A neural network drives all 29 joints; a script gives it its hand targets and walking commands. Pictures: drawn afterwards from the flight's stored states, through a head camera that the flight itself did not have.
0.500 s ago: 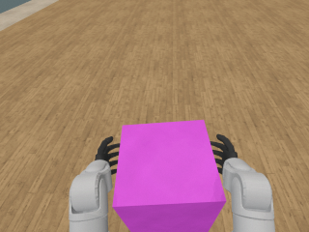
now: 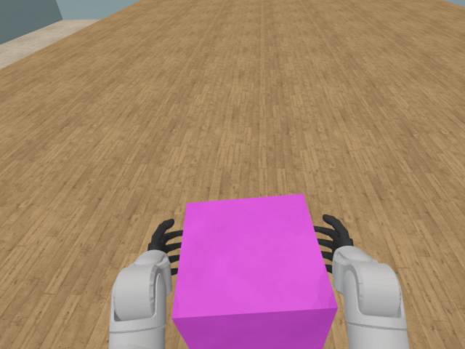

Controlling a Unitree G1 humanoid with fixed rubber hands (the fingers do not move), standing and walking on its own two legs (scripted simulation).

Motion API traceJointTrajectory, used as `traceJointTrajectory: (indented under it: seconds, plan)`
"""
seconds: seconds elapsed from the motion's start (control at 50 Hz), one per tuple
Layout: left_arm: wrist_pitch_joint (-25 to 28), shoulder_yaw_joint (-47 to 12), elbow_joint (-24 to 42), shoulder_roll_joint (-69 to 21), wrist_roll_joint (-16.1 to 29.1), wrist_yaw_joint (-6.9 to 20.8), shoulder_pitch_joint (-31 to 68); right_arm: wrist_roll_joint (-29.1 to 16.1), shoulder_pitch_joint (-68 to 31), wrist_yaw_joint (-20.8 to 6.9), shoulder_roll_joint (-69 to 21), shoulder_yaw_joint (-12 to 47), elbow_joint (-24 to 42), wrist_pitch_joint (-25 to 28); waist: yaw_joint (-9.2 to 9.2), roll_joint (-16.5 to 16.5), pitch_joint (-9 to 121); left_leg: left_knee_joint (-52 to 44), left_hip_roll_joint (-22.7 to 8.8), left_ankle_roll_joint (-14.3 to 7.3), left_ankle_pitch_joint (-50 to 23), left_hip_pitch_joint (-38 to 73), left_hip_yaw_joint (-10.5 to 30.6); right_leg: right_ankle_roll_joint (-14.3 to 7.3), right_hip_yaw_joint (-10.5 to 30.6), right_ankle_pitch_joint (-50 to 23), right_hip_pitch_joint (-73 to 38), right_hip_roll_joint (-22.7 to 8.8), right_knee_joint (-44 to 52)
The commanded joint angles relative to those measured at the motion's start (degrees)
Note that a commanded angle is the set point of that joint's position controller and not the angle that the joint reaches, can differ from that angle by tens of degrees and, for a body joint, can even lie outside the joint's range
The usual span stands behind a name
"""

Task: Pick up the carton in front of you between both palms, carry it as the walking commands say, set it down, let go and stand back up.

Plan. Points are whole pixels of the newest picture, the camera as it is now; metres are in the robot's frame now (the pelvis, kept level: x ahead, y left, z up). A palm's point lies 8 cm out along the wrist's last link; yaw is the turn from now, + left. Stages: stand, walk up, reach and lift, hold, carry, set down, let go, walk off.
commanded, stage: carry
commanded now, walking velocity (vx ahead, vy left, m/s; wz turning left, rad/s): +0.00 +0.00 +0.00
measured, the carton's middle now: (251, 285) +0.27 +0.00 +0.00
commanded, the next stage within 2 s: none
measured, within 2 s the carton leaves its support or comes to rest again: neither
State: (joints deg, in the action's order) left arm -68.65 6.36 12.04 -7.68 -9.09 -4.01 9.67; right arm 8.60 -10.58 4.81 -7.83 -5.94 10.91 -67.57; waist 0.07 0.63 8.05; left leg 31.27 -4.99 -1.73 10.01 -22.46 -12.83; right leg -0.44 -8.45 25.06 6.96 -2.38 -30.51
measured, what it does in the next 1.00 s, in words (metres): stands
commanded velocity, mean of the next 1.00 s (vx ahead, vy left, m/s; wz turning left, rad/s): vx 0.00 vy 0.00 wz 0.00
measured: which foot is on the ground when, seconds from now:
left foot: down 0.00-1.00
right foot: down 0.00-1.00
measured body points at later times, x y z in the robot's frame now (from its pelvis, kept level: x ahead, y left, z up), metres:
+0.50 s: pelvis -0.03 +0.00 +0.00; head -0.05 +0.00 +0.45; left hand +0.28 +0.15 +0.03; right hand +0.28 -0.15 +0.04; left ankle +0.07 +0.11 -0.73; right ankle -0.10 -0.09 -0.73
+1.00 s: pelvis -0.03 -0.01 +0.00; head -0.04 -0.01 +0.45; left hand +0.28 +0.14 +0.03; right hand +0.28 -0.16 +0.04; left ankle +0.07 +0.11 -0.73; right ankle -0.10 -0.09 -0.73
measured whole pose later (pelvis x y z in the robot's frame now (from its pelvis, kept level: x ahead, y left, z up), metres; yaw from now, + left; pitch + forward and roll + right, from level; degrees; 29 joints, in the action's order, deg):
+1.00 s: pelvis -0.03 -0.01 +0.00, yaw +0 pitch +2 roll +0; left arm -42.5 10.7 -11.1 -8.6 -14.9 -1.5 14.4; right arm 14.4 -14.5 1.9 -8.6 -10.7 -11.6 -41.2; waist 0.0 0.5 5.1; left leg 29.7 -6.0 -1.4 6.7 -24.2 -12.4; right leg -1.7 -8.6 23.9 10.3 -1.3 -32.5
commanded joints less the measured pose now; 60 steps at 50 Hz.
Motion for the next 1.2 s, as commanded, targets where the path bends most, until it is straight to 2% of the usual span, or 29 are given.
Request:
traceJointTrajectory:
  seconds: [0.0,0.12,0.26,0.46,0.54,0.62,0.72,0.88,1.18]
  plan:
    - [3.0,-39.1,0.5,-50.6,22.2,15.0,28.2,-21.6,-25.6,-15.0,-53.7,38.6,-1.2,2.1,0.01,-0.1,6.3,-3.3,-5.2,-0.1,-9.0,11.7,7.4,-0.9,5.1,-13.6,8.5,-6.7,7.4]
    - [8.2,-37.3,-2.3,-49.9,19.5,14.9,27.6,-19.3,-24.9,-15.2,-52.4,36.4,-3.6,7.2,-0.01,-0.4,6.8,-4.0,-5.3,0.0,-8.1,12.1,7.6,-1.2,5.5,-12.0,8.9,-6.3,7.6]
    - [15.3,-32.5,-8.0,-47.9,14.7,14.9,26.4,-14.3,-23.6,-15.3,-50.3,31.6,-9.1,14.2,-0.03,-0.7,7.5,-4.2,-5.6,0.1,-8.4,12.0,7.7,-1.4,5.6,-11.9,9.2,-5.9,7.1]
    - [28.4,-22.7,-22.4,-49.1,6.7,15.8,30.9,-6.7,-28.6,-16.4,-51.0,21.6,-23.0,27.3,-0.03,-1.0,8.8,-4.2,-5.8,0.2,-8.7,12.2,7.8,-1.7,5.7,-11.2,9.5,-5.6,6.4]
    - [32.0,-21.7,-25.6,-51.7,5.7,16.4,33.0,-5.5,-30.7,-17.1,-53.5,20.5,-26.4,31.0,-0.01,-1.0,10.3,-3.8,-5.7,0.1,-10.6,12.9,7.7,-1.6,5.6,-12.5,8.9,-5.4,5.6]
    - [32.3,-23.6,-24.9,-53.1,6.5,16.6,32.5,-6.3,-30.2,-17.3,-54.9,22.3,-25.9,31.3,-0.01,-1.0,11.7,-3.0,-5.8,-0.2,-14.0,13.4,7.5,-1.4,5.4,-15.3,8.0,-5.4,4.6]
    - [29.3,-26.8,-21.2,-52.6,8.5,16.3,29.8,-8.4,-27.3,-16.9,-54.4,25.4,-22.0,28.2,-0.02,-0.8,12.2,-2.4,-5.9,-0.6,-16.8,13.4,7.2,-1.1,5.3,-18.3,7.2,-5.6,3.9]
    - [28.7,-26.8,-20.1,-51.9,8.8,16.4,30.5,-8.7,-28.2,-16.8,-53.8,25.9,-20.6,27.6,-0.05,-0.4,10.1,-2.9,-5.5,0.0,-12.8,12.2,6.9,-1.5,5.6,-17.0,8.2,-6.0,5.1]
    - [28.7,-26.3,-20.6,-51.7,8.6,16.4,30.2,-8.6,-28.0,-16.8,-53.9,25.8,-21.2,27.4,-0.03,-0.2,9.8,-2.6,-5.3,0.4,-12.9,12.0,6.3,-1.5,5.5,-19.3,7.8,-6.2,5.0]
